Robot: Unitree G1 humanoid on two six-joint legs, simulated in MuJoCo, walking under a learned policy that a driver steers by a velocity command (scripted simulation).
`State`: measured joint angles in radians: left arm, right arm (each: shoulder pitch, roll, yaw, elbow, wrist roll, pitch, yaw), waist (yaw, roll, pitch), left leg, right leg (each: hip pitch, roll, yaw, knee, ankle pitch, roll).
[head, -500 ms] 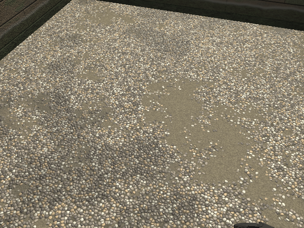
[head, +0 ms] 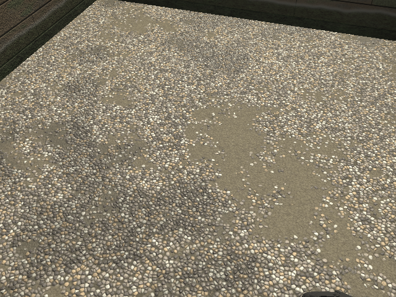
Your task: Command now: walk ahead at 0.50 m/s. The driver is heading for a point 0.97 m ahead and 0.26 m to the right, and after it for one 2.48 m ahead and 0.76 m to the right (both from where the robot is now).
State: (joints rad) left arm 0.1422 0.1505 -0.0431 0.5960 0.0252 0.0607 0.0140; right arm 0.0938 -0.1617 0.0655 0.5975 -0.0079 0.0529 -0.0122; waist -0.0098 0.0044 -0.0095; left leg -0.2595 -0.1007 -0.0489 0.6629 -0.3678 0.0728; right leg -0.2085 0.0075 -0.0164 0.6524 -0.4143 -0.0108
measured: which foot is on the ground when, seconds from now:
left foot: down 0.00-1.00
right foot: down 0.00-1.00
